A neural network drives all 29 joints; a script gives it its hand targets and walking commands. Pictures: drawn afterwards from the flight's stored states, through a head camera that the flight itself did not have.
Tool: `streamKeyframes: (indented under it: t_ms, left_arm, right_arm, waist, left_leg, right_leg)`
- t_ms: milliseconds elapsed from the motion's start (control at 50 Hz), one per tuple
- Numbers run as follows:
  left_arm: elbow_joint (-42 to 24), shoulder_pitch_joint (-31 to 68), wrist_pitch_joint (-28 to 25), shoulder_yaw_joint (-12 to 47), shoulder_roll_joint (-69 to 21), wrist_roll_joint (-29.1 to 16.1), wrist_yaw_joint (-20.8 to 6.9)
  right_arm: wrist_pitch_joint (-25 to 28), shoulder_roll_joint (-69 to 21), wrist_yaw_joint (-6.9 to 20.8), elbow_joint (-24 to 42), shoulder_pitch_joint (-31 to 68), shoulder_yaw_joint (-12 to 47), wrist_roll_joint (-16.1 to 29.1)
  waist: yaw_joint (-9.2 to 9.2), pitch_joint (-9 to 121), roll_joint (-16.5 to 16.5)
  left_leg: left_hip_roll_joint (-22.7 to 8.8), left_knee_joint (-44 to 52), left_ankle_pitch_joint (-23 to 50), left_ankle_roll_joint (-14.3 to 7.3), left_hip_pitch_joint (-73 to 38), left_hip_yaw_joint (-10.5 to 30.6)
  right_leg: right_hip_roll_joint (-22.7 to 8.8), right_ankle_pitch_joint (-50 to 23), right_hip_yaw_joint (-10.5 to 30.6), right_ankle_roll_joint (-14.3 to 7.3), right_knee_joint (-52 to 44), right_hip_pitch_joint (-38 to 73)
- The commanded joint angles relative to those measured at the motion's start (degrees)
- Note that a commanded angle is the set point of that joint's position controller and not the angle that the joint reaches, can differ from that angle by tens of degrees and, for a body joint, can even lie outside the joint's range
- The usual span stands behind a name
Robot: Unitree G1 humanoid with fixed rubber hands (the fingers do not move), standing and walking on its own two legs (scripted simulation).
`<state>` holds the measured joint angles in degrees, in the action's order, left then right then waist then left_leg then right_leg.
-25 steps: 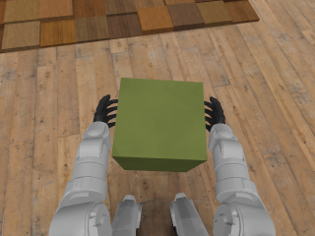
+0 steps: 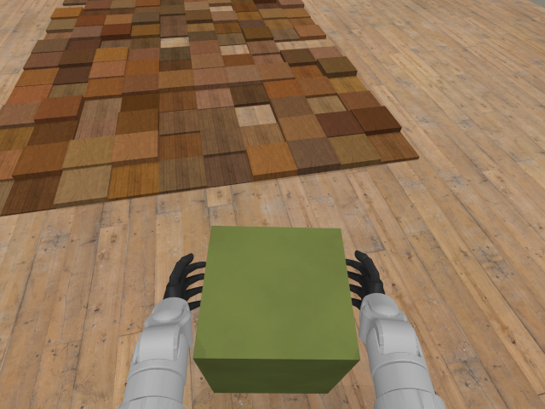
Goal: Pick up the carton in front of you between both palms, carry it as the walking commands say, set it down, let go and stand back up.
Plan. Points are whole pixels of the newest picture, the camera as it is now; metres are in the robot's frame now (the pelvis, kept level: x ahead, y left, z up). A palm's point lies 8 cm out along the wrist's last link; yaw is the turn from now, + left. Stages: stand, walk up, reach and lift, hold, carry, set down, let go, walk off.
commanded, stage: reach and lift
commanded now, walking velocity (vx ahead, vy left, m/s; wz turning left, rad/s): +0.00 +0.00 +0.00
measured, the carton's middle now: (273, 315) +0.32 +0.00 -0.08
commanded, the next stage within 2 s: hold in 1.16 s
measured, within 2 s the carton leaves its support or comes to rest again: neither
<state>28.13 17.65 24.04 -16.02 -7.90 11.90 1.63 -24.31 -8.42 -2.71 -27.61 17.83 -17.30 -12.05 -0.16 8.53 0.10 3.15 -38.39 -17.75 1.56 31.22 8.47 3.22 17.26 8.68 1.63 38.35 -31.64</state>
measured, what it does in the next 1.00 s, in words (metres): stands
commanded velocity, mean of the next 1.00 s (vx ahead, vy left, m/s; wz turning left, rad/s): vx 0.00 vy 0.00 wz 0.00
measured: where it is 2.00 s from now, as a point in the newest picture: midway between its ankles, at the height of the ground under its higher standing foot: outside the picture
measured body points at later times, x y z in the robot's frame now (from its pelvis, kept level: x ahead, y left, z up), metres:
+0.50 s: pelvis -0.01 +0.00 +0.02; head -0.03 +0.00 +0.47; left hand +0.30 +0.15 +0.03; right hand +0.30 -0.15 +0.04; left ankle +0.01 +0.14 -0.72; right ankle +0.02 -0.14 -0.72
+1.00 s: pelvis +0.01 +0.00 +0.03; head -0.02 +0.00 +0.48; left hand +0.30 +0.15 +0.05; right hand +0.31 -0.15 +0.05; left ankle +0.01 +0.14 -0.72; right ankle +0.02 -0.13 -0.72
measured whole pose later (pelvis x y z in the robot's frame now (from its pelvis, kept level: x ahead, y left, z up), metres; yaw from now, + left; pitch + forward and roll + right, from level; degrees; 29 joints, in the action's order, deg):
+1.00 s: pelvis +0.01 +0.00 +0.03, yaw +0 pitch -4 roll +0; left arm 16.7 13.6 38.9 -12.1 -8.4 15.3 -0.2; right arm -38.8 -8.5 -0.7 -16.9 14.2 -12.8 -15.6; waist 0.1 1.0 -0.1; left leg 1.8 -21.5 -12.0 1.1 5.9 8.3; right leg 1.8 11.6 8.2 1.1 21.6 -6.3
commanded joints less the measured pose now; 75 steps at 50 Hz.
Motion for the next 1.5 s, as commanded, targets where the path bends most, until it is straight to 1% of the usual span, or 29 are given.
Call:
streamKeyframes:
  t_ms: [0,60,100,200,240,280,360,440,580,820,960,1140,1200,1240,1300,1360,1480]
  left_arm:
    - [-2.7,27.7,1.4,35.7,-57.8,-10.2,-14.4]
    - [-5.8,25.5,4.1,37.0,-57.6,-10.7,-14.6]
    - [-7.0,24.6,6.0,36.7,-56.8,-10.6,-14.9]
    - [-5.7,25.3,9.1,32.5,-55.6,-9.1,-15.6]
    - [-4.6,27.3,9.4,30.9,-55.5,-8.5,-16.1]
    - [-4.4,30.0,9.3,30.4,-56.0,-8.4,-16.5]
    - [-5.4,34.1,8.9,31.4,-57.4,-9.0,-17.0]
    - [-5.7,34.6,9.0,31.8,-57.3,-9.1,-16.9]
    - [-6.9,32.1,9.8,31.9,-56.4,-9.0,-16.7]
    - [-12.2,26.1,11.5,34.2,-55.4,-10.4,-16.0]
    - [-14.8,23.9,12.6,35.2,-54.9,-11.0,-15.7]
    - [-16.7,24.3,13.9,36.0,-54.8,-11.7,-15.8]
    - [-19.9,25.1,14.8,38.4,-55.5,-13.2,-15.7]
    - [-21.2,24.6,15.9,38.9,-54.8,-13.6,-15.4]
    - [-19.3,23.6,17.5,36.7,-52.6,-12.4,-15.1]
    - [-17.5,25.0,18.0,34.9,-52.2,-11.4,-15.4]
    - [-17.1,29.4,17.6,35.0,-53.9,-11.7,-16.1]
  right_arm:
    - [-1.8,-58.9,15.4,1.2,26.5,37.0,10.5]
    - [-4.4,-58.1,15.7,4.1,24.4,38.1,11.0]
    - [-6.2,-57.5,15.8,5.3,23.1,37.8,10.7]
    - [-9.2,-56.1,16.7,4.0,23.9,33.7,9.1]
    - [-9.6,-55.9,17.1,2.9,25.9,32.0,8.4]
    - [-9.5,-56.6,17.5,2.7,28.7,31.6,8.3]
    - [-9.1,-58.2,17.9,3.7,32.9,32.8,9.0]
    - [-9.2,-58.2,17.9,3.7,33.4,33.0,9.2]
    - [-9.9,-57.3,17.7,4.8,31.0,33.1,9.1]
    - [-11.5,-55.9,17.1,10.5,25.0,35.4,10.6]
    - [-12.6,-55.3,16.9,13.1,22.9,36.4,11.2]
    - [-13.9,-55.1,16.9,14.8,23.3,37.0,11.7]
    - [-14.8,-55.7,16.8,18.0,24.0,39.5,13.2]
    - [-15.9,-55.0,16.5,19.4,23.6,40.1,13.6]
    - [-17.5,-52.9,16.2,17.6,22.6,37.9,12.3]
    - [-18.0,-52.5,16.5,15.6,24.0,35.9,11.4]
    - [-17.6,-54.3,17.1,15.1,28.2,36.0,11.8]
  waist:
    - [0.32,20.5,0.0]
    - [0.28,16.4,-0.2]
    - [0.1,12.7,-0.2]
    - [0.3,4.0,-0.1]
    - [0.29,2.2,-0.1]
    - [0.25,2.6,0.0]
    - [0.25,6.3,0.0]
    - [0.26,7.9,-0.2]
    - [0.33,8.1,-0.1]
    - [0.23,8.5,-0.2]
    - [0.26,7.9,-0.2]
    - [0.29,6.9,-0.2]
    - [0.3,9.0,-0.2]
    - [0.29,8.7,-0.2]
    - [0.33,3.9,-0.1]
    - [0.34,1.1,-0.1]
    - [0.23,3.3,-0.2]
  left_leg:
    - [3.2,8.0,20.5,-0.4,-17.1,-4.2]
    - [2.8,11.5,20.8,-0.4,-20.9,-4.2]
    - [2.7,13.5,19.5,-0.3,-22.3,-4.2]
    - [2.5,16.7,10.2,-0.7,-21.6,-4.7]
    - [2.4,17.0,6.7,-0.8,-20.8,-5.0]
    - [2.3,16.8,4.9,-1.0,-20.7,-5.2]
    - [2.3,16.0,5.9,-1.0,-21.7,-5.3]
    - [2.3,16.2,6.6,-0.9,-22.7,-5.4]
    - [2.6,17.2,10.2,-0.7,-24.7,-5.5]
    - [3.0,18.4,18.5,-0.1,-28.2,-5.0]
    - [3.1,19.0,21.0,0.0,-29.4,-4.7]
    - [3.1,19.4,19.8,-0.1,-29.7,-4.6]
    - [3.1,19.5,21.8,0.0,-31.2,-4.5]
    - [3.0,20.0,22.2,0.0,-31.6,-4.4]
    - [2.8,20.9,17.4,-0.1,-29.9,-4.7]
    - [2.7,21.3,12.6,-0.3,-28.5,-5.0]
    - [2.6,20.5,11.5,-0.5,-28.8,-5.2]
  right_leg:
    - [3.0,-20.8,-4.4,0.0,-7.9,18.1]
    - [2.8,-20.6,-4.5,0.0,-11.4,21.6]
    - [2.8,-18.8,-4.5,-0.2,-13.5,22.7]
    - [2.4,-10.1,-5.1,-0.7,-16.5,22.5]
    - [2.3,-6.7,-5.4,-0.8,-16.8,22.0]
    - [2.2,-5.0,-5.6,-0.9,-16.6,22.1]
    - [2.1,-5.8,-5.7,-0.9,-15.9,23.4]
    - [2.2,-6.6,-5.6,-0.8,-16.0,24.6]
    - [2.5,-10.2,-5.7,-0.5,-16.9,26.2]
    - [2.9,-18.6,-5.5,-0.1,-18.0,29.3]
    - [3.1,-21.0,-5.1,0.0,-18.6,30.6]
    - [3.0,-19.8,-5.0,0.0,-19.1,30.9]
    - [3.0,-21.9,-4.9,0.2,-19.2,32.4]
    - [3.0,-22.2,-4.9,0.1,-19.6,33.0]
    - [2.9,-17.2,-5.0,-0.2,-20.7,31.6]
    - [2.7,-12.6,-5.2,-0.3,-21.1,30.2]
    - [2.5,-11.6,-5.5,-0.4,-20.4,30.3]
